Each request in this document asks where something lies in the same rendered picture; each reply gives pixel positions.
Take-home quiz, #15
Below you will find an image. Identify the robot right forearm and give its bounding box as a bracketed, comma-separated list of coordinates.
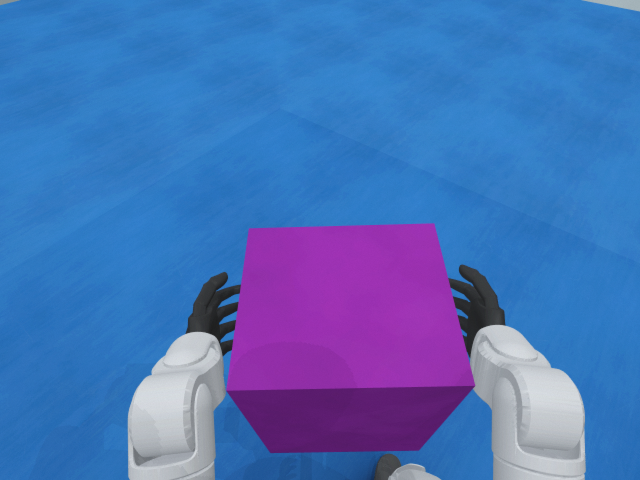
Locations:
[470, 325, 586, 480]

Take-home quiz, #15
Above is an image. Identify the right robot hand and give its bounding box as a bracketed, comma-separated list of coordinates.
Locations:
[448, 265, 506, 357]

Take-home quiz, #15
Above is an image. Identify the right robot shin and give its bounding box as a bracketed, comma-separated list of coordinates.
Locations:
[391, 464, 426, 476]

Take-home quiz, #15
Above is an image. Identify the robot left forearm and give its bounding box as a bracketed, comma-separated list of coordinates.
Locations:
[128, 332, 226, 480]

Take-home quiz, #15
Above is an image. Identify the left robot hand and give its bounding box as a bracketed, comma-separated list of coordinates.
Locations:
[186, 272, 241, 356]

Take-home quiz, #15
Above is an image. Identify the carton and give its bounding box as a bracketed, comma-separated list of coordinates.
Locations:
[226, 223, 475, 453]

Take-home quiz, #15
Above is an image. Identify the robot right foot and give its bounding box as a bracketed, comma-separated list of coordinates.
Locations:
[374, 454, 402, 480]

